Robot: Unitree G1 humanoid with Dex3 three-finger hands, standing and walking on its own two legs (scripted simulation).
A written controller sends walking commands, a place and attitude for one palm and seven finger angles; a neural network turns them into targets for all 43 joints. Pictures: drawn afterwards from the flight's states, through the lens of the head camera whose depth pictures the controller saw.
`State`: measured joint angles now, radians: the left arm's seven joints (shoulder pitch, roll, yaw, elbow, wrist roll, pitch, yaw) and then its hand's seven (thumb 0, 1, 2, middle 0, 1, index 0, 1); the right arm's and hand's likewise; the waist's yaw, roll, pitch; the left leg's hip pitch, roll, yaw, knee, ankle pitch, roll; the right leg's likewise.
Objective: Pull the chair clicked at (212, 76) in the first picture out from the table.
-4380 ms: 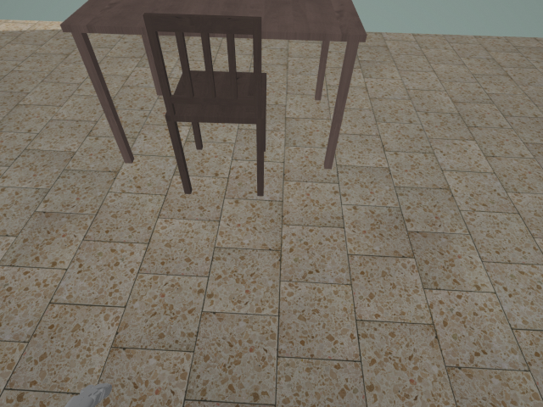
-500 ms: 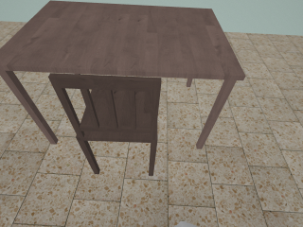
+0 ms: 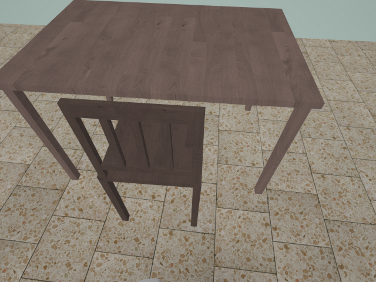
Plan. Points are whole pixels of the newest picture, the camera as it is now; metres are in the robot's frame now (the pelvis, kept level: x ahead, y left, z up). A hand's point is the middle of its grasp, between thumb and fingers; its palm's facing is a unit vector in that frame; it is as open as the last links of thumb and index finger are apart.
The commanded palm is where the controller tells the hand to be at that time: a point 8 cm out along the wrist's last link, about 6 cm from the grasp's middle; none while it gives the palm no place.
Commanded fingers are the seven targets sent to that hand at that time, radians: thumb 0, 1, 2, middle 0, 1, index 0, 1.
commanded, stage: come to a stop and stand still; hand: left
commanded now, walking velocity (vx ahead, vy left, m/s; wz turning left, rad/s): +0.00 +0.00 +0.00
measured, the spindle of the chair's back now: (141, 145) +0.50 +0.19 -0.09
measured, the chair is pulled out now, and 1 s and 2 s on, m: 0.00 0.00 0.00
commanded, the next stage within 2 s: look again from close up in 0.86 s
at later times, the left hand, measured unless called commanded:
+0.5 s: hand out of the picture -0.08 +0.19 -0.17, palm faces +0.03 -0.98 -0.21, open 7.4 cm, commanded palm none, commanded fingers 0.00 0.90 0.90 -0.20 -0.30 -0.20 -0.30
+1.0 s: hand out of the picture -0.09 +0.16 -0.17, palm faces +0.02 -0.99 -0.16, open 7.4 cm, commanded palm none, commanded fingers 0.00 0.90 0.90 -0.20 -0.30 -0.20 -0.30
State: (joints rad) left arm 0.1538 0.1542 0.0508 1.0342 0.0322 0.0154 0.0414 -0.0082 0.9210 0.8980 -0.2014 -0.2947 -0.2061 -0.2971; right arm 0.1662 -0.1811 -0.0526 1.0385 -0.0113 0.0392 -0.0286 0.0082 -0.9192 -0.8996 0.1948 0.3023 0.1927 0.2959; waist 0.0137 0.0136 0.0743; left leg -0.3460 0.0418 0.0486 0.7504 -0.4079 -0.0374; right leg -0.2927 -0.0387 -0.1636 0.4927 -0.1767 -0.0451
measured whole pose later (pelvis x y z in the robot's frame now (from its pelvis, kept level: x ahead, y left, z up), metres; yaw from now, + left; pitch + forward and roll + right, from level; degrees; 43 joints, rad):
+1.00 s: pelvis -0.06 +0.01 +0.00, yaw +0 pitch -1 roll -1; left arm 0.33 0.11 0.00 1.13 0.02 -0.01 0.05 0.00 0.91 0.90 -0.20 -0.29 -0.20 -0.30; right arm 0.36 -0.10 0.00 1.16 -0.02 0.02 -0.02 0.01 -0.91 -0.90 0.20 0.30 0.20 0.30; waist -0.02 0.01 0.03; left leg -0.33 0.03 0.04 0.48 -0.15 0.00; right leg -0.15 0.02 -0.07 0.44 -0.28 -0.03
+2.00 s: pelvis -0.02 +0.05 +0.00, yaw +0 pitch +0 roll +0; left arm 0.33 0.17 -0.01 1.10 0.02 -0.01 0.04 0.00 0.91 0.90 -0.20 -0.29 -0.20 -0.30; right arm 0.22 -0.16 0.02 1.12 -0.01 -0.01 -0.02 0.01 -0.92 -0.90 0.20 0.30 0.20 0.30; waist 0.01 -0.04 0.02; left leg -0.25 -0.04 0.08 0.46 -0.20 0.07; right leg -0.09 -0.05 -0.03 0.42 -0.33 0.04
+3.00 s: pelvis +0.04 -0.02 +0.00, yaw +0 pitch -1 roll +1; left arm 0.27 0.16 0.01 1.04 0.03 0.01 0.03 0.00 0.91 0.90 -0.20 -0.29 -0.20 -0.30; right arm 0.21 -0.17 -0.03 1.05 -0.02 0.02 -0.02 0.01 -0.93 -0.90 0.20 0.30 0.20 0.30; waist -0.01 0.00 0.03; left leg -0.27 0.02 0.08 0.55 -0.27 0.01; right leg -0.31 -0.02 -0.06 0.58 -0.26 -0.03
